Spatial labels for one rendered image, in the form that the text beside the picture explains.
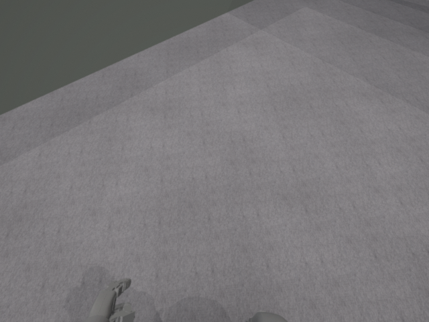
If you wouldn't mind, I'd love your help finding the left robot hand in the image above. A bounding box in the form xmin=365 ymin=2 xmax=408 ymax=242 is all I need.
xmin=87 ymin=278 xmax=135 ymax=322

